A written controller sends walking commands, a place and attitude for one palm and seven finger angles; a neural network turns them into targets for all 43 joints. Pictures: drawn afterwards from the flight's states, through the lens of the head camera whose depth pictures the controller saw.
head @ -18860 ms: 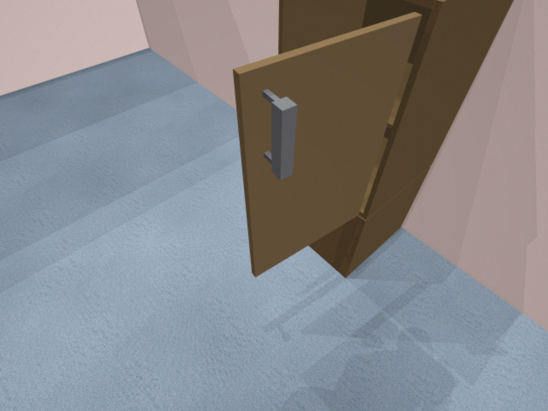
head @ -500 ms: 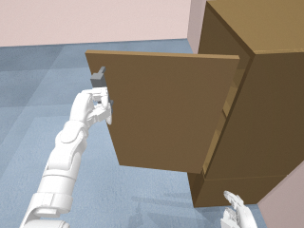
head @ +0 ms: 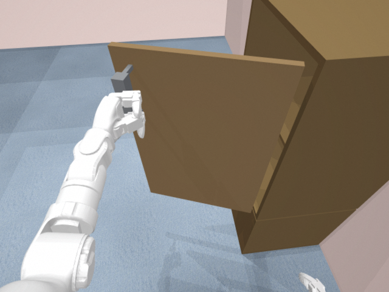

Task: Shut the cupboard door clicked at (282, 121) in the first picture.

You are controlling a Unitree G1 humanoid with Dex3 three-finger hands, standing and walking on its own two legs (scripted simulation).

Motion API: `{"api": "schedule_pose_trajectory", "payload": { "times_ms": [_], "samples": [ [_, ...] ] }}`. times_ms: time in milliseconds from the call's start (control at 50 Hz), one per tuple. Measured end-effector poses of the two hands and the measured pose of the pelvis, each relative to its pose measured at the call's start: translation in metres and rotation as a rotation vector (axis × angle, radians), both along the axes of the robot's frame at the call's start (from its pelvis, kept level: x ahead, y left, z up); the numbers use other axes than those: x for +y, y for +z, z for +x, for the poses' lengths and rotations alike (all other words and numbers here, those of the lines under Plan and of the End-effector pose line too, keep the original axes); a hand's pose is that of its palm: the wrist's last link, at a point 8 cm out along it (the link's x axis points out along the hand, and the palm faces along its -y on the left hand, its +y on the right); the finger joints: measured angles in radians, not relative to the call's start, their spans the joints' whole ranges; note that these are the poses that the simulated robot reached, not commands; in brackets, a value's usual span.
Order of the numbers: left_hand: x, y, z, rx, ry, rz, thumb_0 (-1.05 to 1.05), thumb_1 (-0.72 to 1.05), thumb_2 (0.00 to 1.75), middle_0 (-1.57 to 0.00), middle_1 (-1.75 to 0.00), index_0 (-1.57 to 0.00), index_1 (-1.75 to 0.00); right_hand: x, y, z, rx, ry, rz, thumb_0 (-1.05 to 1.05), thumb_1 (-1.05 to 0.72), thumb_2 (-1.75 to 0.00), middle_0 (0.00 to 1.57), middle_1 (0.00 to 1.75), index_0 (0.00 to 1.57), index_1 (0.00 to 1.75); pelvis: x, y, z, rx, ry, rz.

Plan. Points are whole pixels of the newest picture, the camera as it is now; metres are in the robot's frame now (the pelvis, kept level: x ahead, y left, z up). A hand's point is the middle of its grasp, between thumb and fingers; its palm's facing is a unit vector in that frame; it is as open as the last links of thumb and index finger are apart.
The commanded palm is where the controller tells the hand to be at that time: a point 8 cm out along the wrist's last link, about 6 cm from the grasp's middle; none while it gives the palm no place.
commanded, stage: push the door shut along its arc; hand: left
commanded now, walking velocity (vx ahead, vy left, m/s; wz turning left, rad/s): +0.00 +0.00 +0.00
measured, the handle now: (131, 97) +0.50 +0.15 +0.15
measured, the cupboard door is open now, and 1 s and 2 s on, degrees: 70 57 50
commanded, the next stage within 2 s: pull the fist back off the door in 1.08 s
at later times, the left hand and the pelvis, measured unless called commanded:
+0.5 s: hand (160, 103) +0.47 +0.08 +0.15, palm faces -0.32 -0.95 -0.02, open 3.1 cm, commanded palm +0.48 +0.13 +0.15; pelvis +0.00 +0.01 -0.01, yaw +0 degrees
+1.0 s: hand (178, 89) +0.52 +0.04 +0.16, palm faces -0.42 -0.91 -0.03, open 3.0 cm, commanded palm +0.54 +0.08 +0.15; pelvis +0.01 -0.01 -0.01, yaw -1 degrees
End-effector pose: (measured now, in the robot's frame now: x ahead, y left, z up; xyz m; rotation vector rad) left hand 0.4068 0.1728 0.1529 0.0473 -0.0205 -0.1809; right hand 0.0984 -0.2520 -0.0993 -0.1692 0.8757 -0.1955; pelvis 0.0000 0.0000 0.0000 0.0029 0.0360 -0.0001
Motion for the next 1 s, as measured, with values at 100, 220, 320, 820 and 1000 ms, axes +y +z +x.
{"api": "schedule_pose_trajectory", "payload": {
  "times_ms": [100, 220, 320, 820, 1000],
  "samples": [
    [-0.001, 0.0, 0.013, 0.008, -0.017, 0.001, 0.01, 0.9, 0.9, -1.31, -1.5, -1.3, -1.5, 0.001, -0.003, -0.008, 0.026, 0.0, -0.007, 0.01, -0.9, -0.9, 0.2, 0.3, 0.2, 0.3, 0.002, -0.001, -0.001, 0.016, 0.005, -0.001],
    [-0.006, 0.0, 0.029, 0.021, -0.056, -0.002, 0.01, 0.9, 0.9, -1.31, -1.5, -1.3, -1.5, 0.001, -0.008, -0.022, 0.061, -0.013, -0.017, 0.01, -0.9, -0.9, 0.2, 0.3, 0.2, 0.3, 0.005, -0.003, -0.001, 0.041, 0.005, -0.001],
    [-0.011, 0.0, 0.043, 0.024, -0.083, -0.005, 0.01, 0.9, 0.9, -1.31, -1.5, -1.3, -1.5, -0.002, -0.011, -0.039, 0.104, -0.031, -0.028, 0.01, -0.9, -0.9, 0.2, 0.3, 0.2, 0.3, 0.007, -0.005, -0.001, 0.063, 0.003, -0.002],
    [-0.069, 0.005, 0.102, 0.036, -0.221, -0.022, 0.02, 0.9, 0.9, -1.3, -1.5, -1.3, -1.5, -0.015, -0.017, -0.116, 0.305, -0.155, -0.049, 0.01, -0.9, -0.9, 0.2, 0.3, 0.2, 0.3, 0.0, -0.011, 0.007, 0.162, -0.028, 0.003],
    [-0.073, 0.005, 0.114, 0.059, -0.247, -0.006, -0.01, 0.89, 0.92, -1.3, -1.5, -1.3, -1.5, -0.023, -0.017, -0.12, 0.355, -0.152, -0.065, 0.01, -0.9, -0.9, 0.2, 0.3, 0.2, 0.3, -0.006, -0.013, 0.008, 0.191, -0.015, 0.0]
  ]
}}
